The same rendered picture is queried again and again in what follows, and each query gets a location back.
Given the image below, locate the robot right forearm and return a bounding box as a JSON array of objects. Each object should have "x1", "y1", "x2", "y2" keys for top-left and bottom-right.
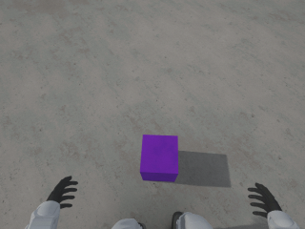
[{"x1": 267, "y1": 210, "x2": 300, "y2": 229}]

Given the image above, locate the robot right thigh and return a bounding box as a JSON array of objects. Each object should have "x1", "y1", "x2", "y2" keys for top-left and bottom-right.
[{"x1": 176, "y1": 214, "x2": 213, "y2": 229}]

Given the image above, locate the left robot hand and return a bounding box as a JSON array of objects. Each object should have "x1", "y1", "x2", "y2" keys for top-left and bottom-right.
[{"x1": 46, "y1": 176, "x2": 78, "y2": 209}]

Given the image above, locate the right robot hand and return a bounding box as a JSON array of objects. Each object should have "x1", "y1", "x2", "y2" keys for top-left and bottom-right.
[{"x1": 248, "y1": 182, "x2": 282, "y2": 219}]

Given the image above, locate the robot left forearm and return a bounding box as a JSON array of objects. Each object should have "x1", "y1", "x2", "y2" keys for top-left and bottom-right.
[{"x1": 25, "y1": 200, "x2": 61, "y2": 229}]

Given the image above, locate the robot left thigh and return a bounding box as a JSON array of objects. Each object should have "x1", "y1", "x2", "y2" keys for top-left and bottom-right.
[{"x1": 112, "y1": 219, "x2": 143, "y2": 229}]

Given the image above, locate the robot thigh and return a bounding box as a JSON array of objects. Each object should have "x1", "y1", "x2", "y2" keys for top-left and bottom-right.
[
  {"x1": 176, "y1": 214, "x2": 213, "y2": 229},
  {"x1": 112, "y1": 219, "x2": 143, "y2": 229}
]

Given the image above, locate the carton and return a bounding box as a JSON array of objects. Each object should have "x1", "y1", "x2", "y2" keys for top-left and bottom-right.
[{"x1": 139, "y1": 135, "x2": 178, "y2": 182}]

